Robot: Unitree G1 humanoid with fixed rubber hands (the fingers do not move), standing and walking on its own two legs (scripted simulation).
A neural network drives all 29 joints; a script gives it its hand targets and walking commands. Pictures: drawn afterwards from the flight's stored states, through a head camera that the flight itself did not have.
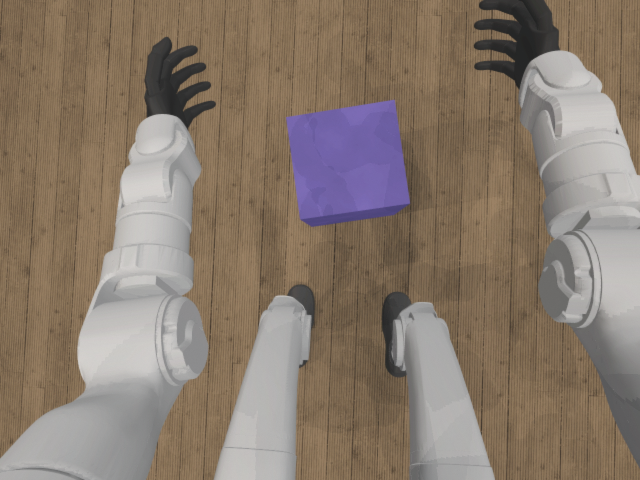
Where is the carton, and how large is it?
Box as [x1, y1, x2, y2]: [286, 100, 409, 226]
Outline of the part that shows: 394,100 286,117 300,219 313,226 394,214 409,203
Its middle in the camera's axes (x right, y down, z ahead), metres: +0.06 -0.14 +0.86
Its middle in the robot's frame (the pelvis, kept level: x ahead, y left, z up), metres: +0.51 +0.02 -0.52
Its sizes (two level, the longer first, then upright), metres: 0.210 0.200 0.250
